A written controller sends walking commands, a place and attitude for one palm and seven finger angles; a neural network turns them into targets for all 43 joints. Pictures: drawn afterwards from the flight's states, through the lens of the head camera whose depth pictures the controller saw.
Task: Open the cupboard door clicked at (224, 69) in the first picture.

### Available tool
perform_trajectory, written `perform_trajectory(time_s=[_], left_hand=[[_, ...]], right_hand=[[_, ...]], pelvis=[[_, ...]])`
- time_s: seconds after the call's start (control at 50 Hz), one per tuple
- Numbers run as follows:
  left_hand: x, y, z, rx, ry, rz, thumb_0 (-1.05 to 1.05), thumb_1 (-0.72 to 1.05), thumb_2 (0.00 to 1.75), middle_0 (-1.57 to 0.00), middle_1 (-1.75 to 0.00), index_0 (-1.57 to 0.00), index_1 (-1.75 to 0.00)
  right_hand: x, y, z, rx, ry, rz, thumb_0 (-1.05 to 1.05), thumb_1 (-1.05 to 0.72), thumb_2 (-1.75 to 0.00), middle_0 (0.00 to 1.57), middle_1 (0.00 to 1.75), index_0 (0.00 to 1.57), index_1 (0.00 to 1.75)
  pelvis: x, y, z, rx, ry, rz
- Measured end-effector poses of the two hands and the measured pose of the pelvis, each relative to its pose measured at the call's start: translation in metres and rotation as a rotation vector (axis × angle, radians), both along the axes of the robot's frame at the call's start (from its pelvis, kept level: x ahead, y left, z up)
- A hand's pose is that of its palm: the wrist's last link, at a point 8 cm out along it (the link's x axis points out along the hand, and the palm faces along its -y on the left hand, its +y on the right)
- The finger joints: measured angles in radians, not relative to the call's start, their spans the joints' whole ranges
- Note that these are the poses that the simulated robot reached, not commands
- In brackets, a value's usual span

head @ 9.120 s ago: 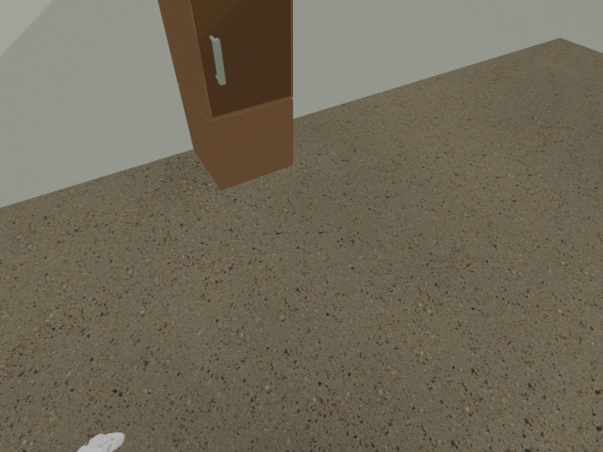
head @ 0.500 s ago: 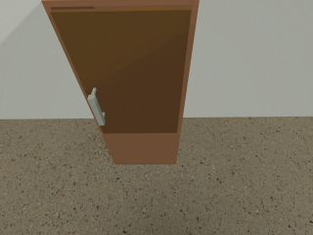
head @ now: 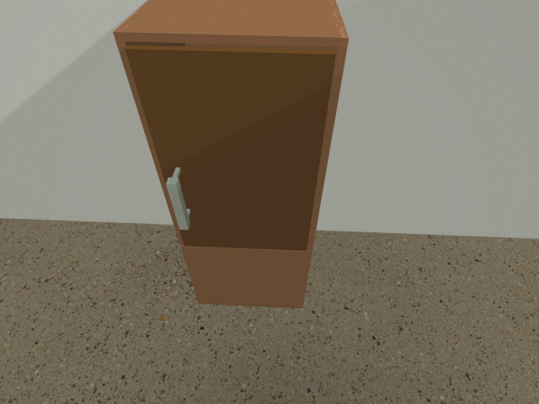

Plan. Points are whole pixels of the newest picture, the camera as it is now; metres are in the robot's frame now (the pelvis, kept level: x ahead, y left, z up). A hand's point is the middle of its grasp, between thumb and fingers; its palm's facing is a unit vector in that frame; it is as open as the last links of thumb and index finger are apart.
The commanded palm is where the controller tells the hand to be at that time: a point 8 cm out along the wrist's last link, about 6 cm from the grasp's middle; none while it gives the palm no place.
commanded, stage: raise the hand with hooked fingers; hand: left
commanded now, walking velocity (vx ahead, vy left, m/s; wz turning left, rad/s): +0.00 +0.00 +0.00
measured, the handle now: (181, 199) +0.60 +0.27 -0.11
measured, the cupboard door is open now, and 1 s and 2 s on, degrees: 0 0 0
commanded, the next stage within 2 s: none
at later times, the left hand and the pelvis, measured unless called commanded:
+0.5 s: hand out of the picture +0.13 +0.21 -0.08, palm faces +0.14 -0.99 -0.06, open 9.5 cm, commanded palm +0.15 +0.26 -0.07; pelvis -0.06 +0.00 -0.11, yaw +3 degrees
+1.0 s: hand (123, 352) +0.21 +0.26 -0.08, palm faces +0.01 -1.00 -0.08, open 12.5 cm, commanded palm +0.19 +0.31 -0.07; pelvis -0.03 +0.03 -0.11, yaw +2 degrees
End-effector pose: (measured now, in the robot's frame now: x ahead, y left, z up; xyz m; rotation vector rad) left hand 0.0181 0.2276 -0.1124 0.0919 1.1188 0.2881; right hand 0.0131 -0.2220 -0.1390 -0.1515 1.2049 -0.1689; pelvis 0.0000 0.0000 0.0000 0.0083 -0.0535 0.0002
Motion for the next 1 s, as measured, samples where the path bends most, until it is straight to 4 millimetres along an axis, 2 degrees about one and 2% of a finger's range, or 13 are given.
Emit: perform_trajectory(time_s=[0.06,0.14,0.22,0.3,0.4,0.44,0.5,0.58,0.64,0.74,0.82,0.9,1.0], left_hand=[[0.048,0.017,0.049,0.077,-0.331,0.014,0.05,0.95,0.89,-0.21,-0.32,-0.21,-0.32],[0.118,0.010,0.107,0.071,-0.783,-0.106,0.04,0.88,0.86,-0.20,-0.36,-0.21,-0.36],[0.160,-0.012,0.116,-0.059,-1.142,-0.247,0.03,0.78,0.83,-0.20,-0.40,-0.21,-0.40],[0.154,-0.018,0.073,-0.154,-1.204,-0.340,0.01,0.68,0.79,-0.22,-0.46,-0.22,-0.46],[0.104,0.006,0.012,-0.145,-0.970,-0.228,0.01,0.55,0.75,-0.23,-0.53,-0.23,-0.53],[0.087,0.020,0.014,-0.073,-0.959,-0.191,0.02,0.50,0.73,-0.23,-0.56,-0.24,-0.56],[0.081,0.036,0.040,0.034,-1.068,-0.190,0.02,0.43,0.70,-0.24,-0.61,-0.24,-0.61],[0.108,0.039,0.067,0.053,-1.226,-0.305,0.02,0.33,0.66,-0.24,-0.67,-0.24,-0.67],[0.141,0.035,0.054,-0.037,-1.166,-0.401,0.01,0.26,0.63,-0.24,-0.71,-0.25,-0.71],[0.172,0.045,0.025,-0.163,-0.948,-0.346,0.01,0.15,0.58,-0.25,-0.79,-0.26,-0.79],[0.167,0.065,0.044,-0.081,-0.987,-0.245,0.01,0.06,0.54,-0.26,-0.85,-0.27,-0.85],[0.162,0.082,0.061,0.031,-1.079,-0.249,0.01,-0.04,0.50,-0.27,-0.91,-0.27,-0.91],[0.174,0.087,0.035,-0.024,-1.040,-0.313,0.00,-0.15,0.45,-0.27,-0.98,-0.28,-0.98]], right_hand=[[0.018,-0.012,0.008,-0.029,-0.178,-0.002,0.02,-0.93,-0.90,0.20,0.30,0.21,0.30],[0.058,-0.026,0.021,-0.076,-0.417,0.055,0.02,-0.92,-0.90,0.20,0.30,0.21,0.30],[0.095,-0.036,0.036,-0.129,-0.601,0.142,0.01,-0.91,-0.90,0.20,0.30,0.20,0.30],[0.124,-0.039,0.043,-0.169,-0.716,0.209,0.01,-0.91,-0.90,0.20,0.30,0.20,0.30],[0.150,-0.021,0.035,-0.158,-0.755,0.257,0.01,-0.91,-0.90,0.19,0.30,0.20,0.30],[0.157,-0.008,0.025,-0.138,-0.745,0.283,0.01,-0.91,-0.90,0.19,0.30,0.20,0.30],[0.161,0.015,0.003,-0.093,-0.702,0.325,0.01,-0.90,-0.90,0.19,0.30,0.20,0.30],[0.155,0.041,-0.031,-0.025,-0.620,0.355,0.01,-0.90,-0.90,0.20,0.30,0.21,0.30],[0.142,0.050,-0.049,0.008,-0.551,0.317,0.01,-0.90,-0.90,0.20,0.30,0.21,0.30],[0.117,0.041,-0.053,-0.009,-0.449,0.205,0.01,-0.90,-0.90,0.20,0.31,0.21,0.30],[0.107,0.027,-0.041,-0.060,-0.405,0.155,0.01,-0.90,-0.90,0.20,0.31,0.21,0.30],[0.109,0.015,-0.038,-0.104,-0.382,0.181,0.01,-0.90,-0.90,0.20,0.30,0.21,0.30],[0.125,0.005,-0.040,-0.146,-0.394,0.208,0.01,-0.90,-0.90,0.20,0.30,0.21,0.30]], pelvis=[[-0.012,0.002,-0.003,0.002,0.010,0.024],[-0.031,0.004,-0.016,-0.001,0.065,0.051],[-0.051,0.000,-0.043,0.002,0.160,0.036],[-0.060,-0.003,-0.077,0.008,0.217,0.025],[-0.060,-0.001,-0.100,-0.008,0.247,0.036],[-0.058,0.000,-0.105,-0.025,0.262,0.041],[-0.056,0.004,-0.111,-0.054,0.284,0.056],[-0.055,0.010,-0.118,-0.080,0.318,0.067],[-0.054,0.014,-0.120,-0.082,0.343,0.060],[-0.045,0.021,-0.112,-0.071,0.365,0.036],[-0.034,0.026,-0.102,-0.066,0.370,0.025],[-0.027,0.031,-0.101,-0.074,0.380,0.036],[-0.028,0.033,-0.110,-0.082,0.399,0.041]])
